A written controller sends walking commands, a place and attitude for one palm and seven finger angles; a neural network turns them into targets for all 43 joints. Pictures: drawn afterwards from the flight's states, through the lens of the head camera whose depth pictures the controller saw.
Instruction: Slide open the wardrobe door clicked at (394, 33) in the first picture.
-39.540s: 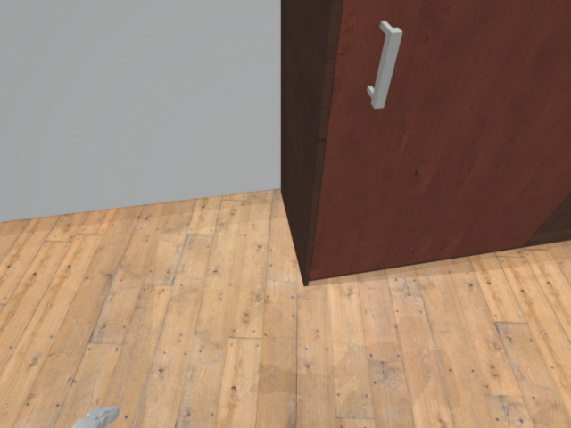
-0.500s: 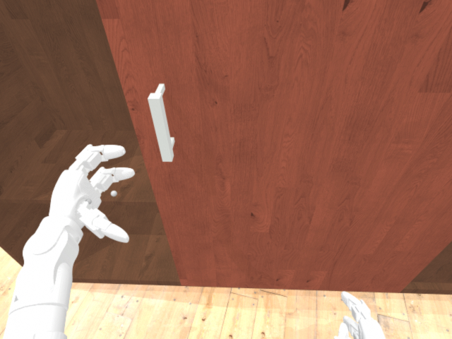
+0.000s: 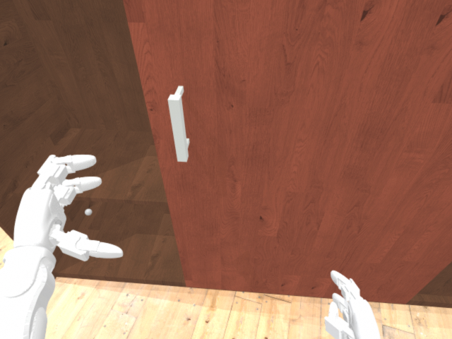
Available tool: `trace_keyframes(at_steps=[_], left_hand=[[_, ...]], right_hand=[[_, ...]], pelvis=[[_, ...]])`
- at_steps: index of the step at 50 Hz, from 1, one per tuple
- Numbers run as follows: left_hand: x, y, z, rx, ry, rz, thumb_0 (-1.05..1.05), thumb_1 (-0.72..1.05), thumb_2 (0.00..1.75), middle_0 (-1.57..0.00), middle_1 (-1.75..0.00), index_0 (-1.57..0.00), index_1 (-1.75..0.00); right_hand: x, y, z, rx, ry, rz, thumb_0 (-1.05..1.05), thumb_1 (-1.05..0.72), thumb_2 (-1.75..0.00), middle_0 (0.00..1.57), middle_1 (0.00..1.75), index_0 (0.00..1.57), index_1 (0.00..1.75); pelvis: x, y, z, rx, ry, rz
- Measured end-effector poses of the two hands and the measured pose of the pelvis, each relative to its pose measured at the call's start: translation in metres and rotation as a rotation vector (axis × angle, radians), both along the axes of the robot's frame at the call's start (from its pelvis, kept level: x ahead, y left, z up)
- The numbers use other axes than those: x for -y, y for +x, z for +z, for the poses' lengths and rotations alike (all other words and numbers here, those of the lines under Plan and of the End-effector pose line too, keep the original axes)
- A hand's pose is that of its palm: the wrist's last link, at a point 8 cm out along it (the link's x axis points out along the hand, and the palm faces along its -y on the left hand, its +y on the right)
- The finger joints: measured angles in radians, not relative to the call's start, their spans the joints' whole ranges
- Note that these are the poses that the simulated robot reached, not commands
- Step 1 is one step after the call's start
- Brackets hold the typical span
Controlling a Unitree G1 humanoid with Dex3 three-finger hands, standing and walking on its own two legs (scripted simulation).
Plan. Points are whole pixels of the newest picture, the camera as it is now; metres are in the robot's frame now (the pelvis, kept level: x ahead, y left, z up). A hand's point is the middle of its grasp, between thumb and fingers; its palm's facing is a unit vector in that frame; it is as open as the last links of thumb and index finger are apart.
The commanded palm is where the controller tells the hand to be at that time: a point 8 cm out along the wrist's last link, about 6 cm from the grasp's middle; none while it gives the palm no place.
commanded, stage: draw the hand back to the body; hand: left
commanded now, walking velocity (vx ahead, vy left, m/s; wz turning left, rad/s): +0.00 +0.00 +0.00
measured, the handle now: (181, 124) +0.49 +0.16 +0.15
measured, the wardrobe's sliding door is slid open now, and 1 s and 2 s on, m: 0.63 0.63 0.63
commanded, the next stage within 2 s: step back with the hand held close in 0.96 s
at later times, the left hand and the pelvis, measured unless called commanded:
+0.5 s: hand (68, 221) +0.22 +0.26 +0.16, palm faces +0.41 -0.85 -0.34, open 9.6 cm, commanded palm +0.17 +0.30 +0.18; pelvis +0.02 +0.01 +0.01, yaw -1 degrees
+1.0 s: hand (62, 223) +0.21 +0.26 +0.17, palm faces +0.44 -0.83 -0.35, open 7.4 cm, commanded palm +0.16 +0.30 +0.18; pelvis +0.02 +0.00 +0.01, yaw -1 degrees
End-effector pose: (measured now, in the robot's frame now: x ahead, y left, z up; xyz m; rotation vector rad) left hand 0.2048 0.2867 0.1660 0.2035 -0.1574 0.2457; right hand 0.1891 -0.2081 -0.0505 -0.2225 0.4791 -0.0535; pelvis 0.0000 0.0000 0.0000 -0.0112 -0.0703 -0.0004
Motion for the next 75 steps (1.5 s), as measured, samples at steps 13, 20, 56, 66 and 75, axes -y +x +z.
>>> trace_keyframes(at_steps=[13, 20, 56, 66, 75], left_hand=[[-0.006, -0.026, 0.002, -0.003, 0.119, 0.163, -0.01, 0.01, 0.47, -0.24, -0.82, -0.24, -0.82], [-0.011, -0.024, 0.013, 0.019, 0.162, 0.176, -0.01, 0.26, 0.59, -0.23, -0.67, -0.23, -0.67], [-0.01, -0.039, 0.023, 0.019, 0.214, 0.208, 0.01, 0.89, 0.9, -0.21, -0.3, -0.21, -0.3], [-0.018, -0.034, 0.016, -0.012, 0.277, 0.152, 0.01, 0.89, 0.9, -0.21, -0.3, -0.21, -0.3], [-0.031, -0.064, 0.022, 0.034, 0.348, 0.111, 0.01, 0.89, 0.9, -0.22, -0.3, -0.22, -0.3]], right_hand=[[-0.002, -0.015, -0.021, -0.164, -0.018, -0.007, 0.01, -0.9, -0.9, 0.2, 0.3, 0.21, 0.3], [0.002, -0.008, -0.019, -0.159, -0.005, -0.033, 0.02, -0.9, -0.9, 0.2, 0.3, 0.21, 0.3], [0.007, 0.004, -0.015, -0.156, -0.001, -0.031, 0.01, -0.9, -0.9, 0.2, 0.3, 0.21, 0.3], [0.023, -0.017, -0.012, -0.212, -0.036, -0.125, 0.01, -0.9, -0.9, 0.2, 0.3, 0.21, 0.3], [0.016, -0.05, -0.006, -0.219, -0.063, -0.169, 0.01, -0.91, -0.9, 0.2, 0.3, 0.2, 0.29]], pelvis=[[-0.006, 0.007, 0.007, 0.024, 0.004, -0.005], [-0.007, 0.015, 0.008, 0.028, 0.007, -0.017], [-0.001, 0.021, 0.01, 0.029, 0.003, -0.012], [-0.012, 0.004, 0.008, -0.054, -0.007, -0.022], [-0.023, -0.021, 0.004, -0.056, -0.001, -0.023]])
